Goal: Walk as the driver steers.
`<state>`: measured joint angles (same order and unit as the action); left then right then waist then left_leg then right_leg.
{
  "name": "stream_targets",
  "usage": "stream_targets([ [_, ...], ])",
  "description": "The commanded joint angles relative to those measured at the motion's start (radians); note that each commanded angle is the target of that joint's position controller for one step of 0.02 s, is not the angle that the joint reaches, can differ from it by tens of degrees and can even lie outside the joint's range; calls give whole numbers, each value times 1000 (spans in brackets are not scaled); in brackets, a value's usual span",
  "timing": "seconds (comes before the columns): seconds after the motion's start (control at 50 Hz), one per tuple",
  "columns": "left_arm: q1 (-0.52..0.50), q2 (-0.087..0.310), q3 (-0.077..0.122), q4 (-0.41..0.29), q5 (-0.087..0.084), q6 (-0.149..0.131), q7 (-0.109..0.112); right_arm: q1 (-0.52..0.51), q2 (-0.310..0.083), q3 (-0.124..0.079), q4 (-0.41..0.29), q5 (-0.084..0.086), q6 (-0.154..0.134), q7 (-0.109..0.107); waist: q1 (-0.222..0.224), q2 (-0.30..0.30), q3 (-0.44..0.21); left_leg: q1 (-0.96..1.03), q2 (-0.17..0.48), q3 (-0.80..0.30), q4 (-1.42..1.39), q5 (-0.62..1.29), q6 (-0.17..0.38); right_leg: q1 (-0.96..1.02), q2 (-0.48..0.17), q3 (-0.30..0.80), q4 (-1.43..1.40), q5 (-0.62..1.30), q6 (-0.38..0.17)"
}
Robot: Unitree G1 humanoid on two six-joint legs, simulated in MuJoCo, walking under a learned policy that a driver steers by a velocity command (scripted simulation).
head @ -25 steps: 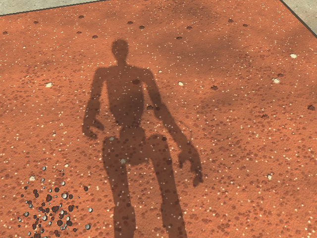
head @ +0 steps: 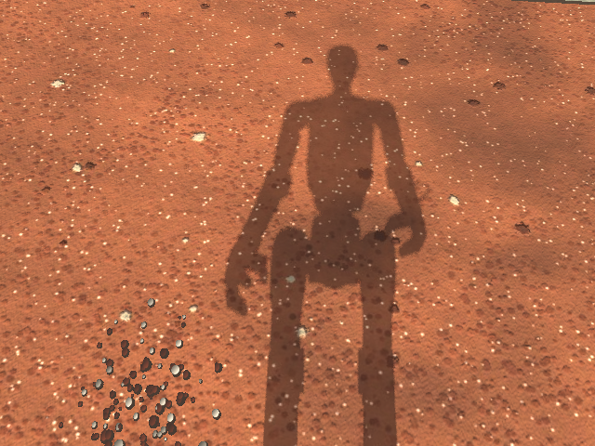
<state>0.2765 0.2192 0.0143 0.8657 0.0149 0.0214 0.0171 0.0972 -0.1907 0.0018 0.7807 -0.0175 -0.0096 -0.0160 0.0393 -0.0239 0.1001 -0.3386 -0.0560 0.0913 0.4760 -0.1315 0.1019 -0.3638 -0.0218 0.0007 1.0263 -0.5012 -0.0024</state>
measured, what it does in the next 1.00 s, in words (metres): walks ahead, turning right: right foot, then left foot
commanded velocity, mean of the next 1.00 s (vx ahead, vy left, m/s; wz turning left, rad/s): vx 0.20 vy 0.00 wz -0.27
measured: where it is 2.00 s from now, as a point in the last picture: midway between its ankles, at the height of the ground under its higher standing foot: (360, 349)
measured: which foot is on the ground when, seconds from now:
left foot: down 0.00-0.32, up 0.34-0.84, down 0.86-1.00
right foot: up 0.00-0.30, down 0.32-0.88, up 0.90-1.00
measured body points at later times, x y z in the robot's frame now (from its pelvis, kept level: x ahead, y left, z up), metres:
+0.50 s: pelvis +0.00 -0.05 +0.01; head +0.02 -0.08 +0.46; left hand +0.14 +0.21 -0.10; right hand +0.04 -0.34 -0.13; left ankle +0.04 +0.09 -0.66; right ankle -0.02 -0.11 -0.73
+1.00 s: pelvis +0.17 -0.04 +0.01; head +0.19 -0.03 +0.46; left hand +0.32 +0.19 -0.12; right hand +0.15 -0.32 -0.10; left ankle +0.18 +0.03 -0.73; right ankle +0.08 -0.14 -0.66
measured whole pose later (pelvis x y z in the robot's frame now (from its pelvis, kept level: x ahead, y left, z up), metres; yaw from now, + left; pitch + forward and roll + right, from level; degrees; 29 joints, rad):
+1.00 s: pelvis +0.17 -0.04 +0.01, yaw -17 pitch +1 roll +0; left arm 0.29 0.28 0.05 0.82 0.05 -0.06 -0.02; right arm 0.31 -0.25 -0.05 0.84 -0.02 -0.05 0.02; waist 0.00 -0.04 0.00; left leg -0.19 -0.09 -0.03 0.40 -0.22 0.09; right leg -0.39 0.01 0.02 0.99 -0.31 -0.05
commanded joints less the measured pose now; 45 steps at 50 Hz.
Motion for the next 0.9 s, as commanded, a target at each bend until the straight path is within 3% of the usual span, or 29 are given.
stream_targets([
  [0.02, 152, 96, 31, 10, 7, 21, -4, 42, -138, -30, -21, -7, -11, -16, 3, 90, -163, 70, 284, -148, -192, 444, 122, 89, 10, 5, -21, 51, 11],
  [0.06, 121, 88, 37, -2, 4, 28, -4, 46, -157, -41, -13, -3, -8, -14, -5, 94, -162, 86, 293, -141, -203, 300, 126, 50, 7, -1, -47, 53, 16],
  [0.14, 34, 85, 45, -45, 9, 42, -10, 51, -156, -53, -6, -9, 11, -21, -32, 145, -127, 79, 310, -141, -236, -23, 133, -6, -6, -25, -115, 67, 13],
  [0.24, 23, 72, 47, -78, 5, 38, -20, 66, -176, -71, 6, -13, 25, -24, -41, 137, -147, 108, 357, -134, -191, -37, 138, 35, 0, -61, -240, 39, -16],
  [0.28, 65, 68, 48, -77, 3, 32, -27, 49, -196, -79, 6, -7, 32, -26, -12, 129, -157, 82, 352, -99, -137, -35, 97, 127, 16, -84, -386, 101, -46],
  [0.3, 93, 78, 50, -74, 5, 24, -29, 52, -201, -84, 10, -4, 37, -26, 6, 102, -146, 33, 335, -63, -80, -49, 49, 194, 22, -66, -513, 173, -67],
  [0.32, 98, 123, 60, -80, 13, 14, -28, 90, -177, -84, 18, -7, 44, -20, 0, -34, -110, -37, 274, 8, 69, -160, -29, 216, -54, 95, -703, 189, -92],
  [0.34, 70, 265, 91, -120, 16, 10, -20, 98, -99, -66, -35, 0, 48, -15, -29, -300, -69, -269, 80, 95, 292, -433, -122, 239, -343, 524, -794, 355, -191],
  [0.36, 122, 285, 105, -101, 23, 13, -5, -21, -136, -70, -57, -11, 57, -24, 39, -204, -17, -283, 45, -44, 470, -464, -124, 134, -367, 522, -811, 484, -280],
  [0.38, 87, 242, 95, -100, 17, 13, 5, -7, -131, -70, -54, -1, 61, -20, -8, -122, -20, -259, 62, -100, 540, -379, -123, 113, -298, 422, -786, 478, -275],
  [0.4, 14, 211, 87, -113, 6, 15, 7, 21, -142, -74, -38, 6, 57, -14, -47, -80, -19, -254, 67, -116, 549, -290, -117, 117, -225, 342, -772, 454, -235],
  [0.42, -39, 199, 84, -132, 1, 14, 5, 46, -160, -80, -24, -2, 52, -10, -64, -87, -43, -263, 58, -113, 567, -242, -113, 160, -180, 303, -755, 499, -210],
  [0.44, -35, 177, 80, -139, -5, 11, 0, 79, -175, -84, -8, -21, 48, -1, -58, -88, -94, -258, 59, -106, 589, -210, -118, 209, -149, 285, -759, 452, -212],
  [0.46, -9, 164, 78, -137, -8, 7, -6, 82, -179, -87, -8, -27, 45, 8, -47, -79, -128, -268, 61, -106, 599, -196, -122, 253, -140, 302, -778, 331, -218],
  [0.52, 71, 173, 84, -115, -6, -8, -13, 13, -171, -85, -34, -22, 38, 25, -3, -84, -84, -367, 77, -116, 515, -162, -139, 343, -148, 391, -848, 54, -234],
  [0.64, 140, 209, 98, -92, 2, -40, -12, -56, -161, -76, -58, -16, 4, 28, 36, -88, -65, -339, 70, -124, 296, -151, -156, 363, -141, 434, -838, 103, -262],
  [0.7, 145, 189, 88, -79, 7, -57, -15, -53, -144, -64, -55, -17, -12, 36, 43, -97, -68, -251, 76, -90, 199, -142, -135, 320, -143, 398, -836, 128, -255],
  [0.74, 148, 199, 89, -72, 12, -67, -19, -70, -148, -61, -65, -14, -19, 39, 49, -97, -53, -192, 75, -71, 160, -154, -110, 280, -154, 392, -833, 122, -247],
  [0.8, 121, 216, 90, -68, 11, -79, -21, -30, -154, -61, -67, -4, -29, 39, 12, -81, -31, -41, 65, -52, 82, -143, -62, 196, -174, 367, -815, 160, -224],
  [0.84, 93, 203, 83, -65, 7, -84, -17, 114, -161, -68, -19, -7, -40, 33, -70, -28, -52, 208, 23, -49, -20, -122, -35, 92, -137, 290, -705, 295, -182],
  [0.86, 75, 168, 69, -72, 12, -93, -17, 244, -204, -84, 18, -9, -51, 23, -131, 53, -106, 374, 85, -159, -74, -185, -8, 21, -78, 203, -515, 384, -149],
  [0.88, 51, 94, 47, -119, 0, -101, -24, 371, -317, -108, 31, -23, -57, 16, -164, 274, -177, 533, 330, -585, -240, -453, 95, -170, 58, 38, -178, 243, -85],
  [0.9, 40, 159, 62, -131, 23, -98, -22, 380, -330, -114, 53, -2, -49, 29, -131, 274, -128, 508, 414, -879, -335, -548, 162, -347, 117, 26, -25, -2, -70],
])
